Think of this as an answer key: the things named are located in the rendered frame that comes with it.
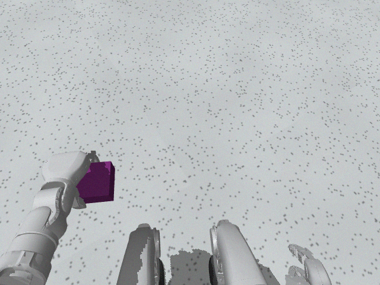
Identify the left robot arm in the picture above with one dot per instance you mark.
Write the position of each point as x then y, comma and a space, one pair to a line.
27, 260

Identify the left robot hand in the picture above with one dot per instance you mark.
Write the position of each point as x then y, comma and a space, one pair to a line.
71, 166

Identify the right robot hand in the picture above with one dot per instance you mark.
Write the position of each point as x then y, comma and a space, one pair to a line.
314, 273

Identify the small box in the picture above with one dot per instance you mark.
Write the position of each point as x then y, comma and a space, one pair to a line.
98, 183

